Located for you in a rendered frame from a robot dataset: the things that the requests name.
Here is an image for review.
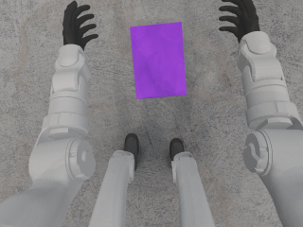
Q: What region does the left robot forearm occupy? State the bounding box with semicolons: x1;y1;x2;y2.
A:
28;44;92;177

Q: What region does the robot left thigh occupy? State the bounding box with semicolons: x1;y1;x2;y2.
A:
88;155;134;227

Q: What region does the carton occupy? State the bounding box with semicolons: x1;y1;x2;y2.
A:
130;22;187;99

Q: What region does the right robot hand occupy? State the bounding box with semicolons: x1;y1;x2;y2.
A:
219;0;260;43

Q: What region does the right robot upper arm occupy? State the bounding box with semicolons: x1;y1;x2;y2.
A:
242;129;303;227

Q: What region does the left robot hand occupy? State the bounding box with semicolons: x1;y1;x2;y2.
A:
62;0;98;51

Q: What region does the left robot upper arm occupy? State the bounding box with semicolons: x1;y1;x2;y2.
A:
0;137;96;227

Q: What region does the robot right shin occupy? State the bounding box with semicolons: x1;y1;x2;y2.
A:
173;151;197;166

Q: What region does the right robot forearm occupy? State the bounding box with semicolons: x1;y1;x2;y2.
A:
237;31;303;131

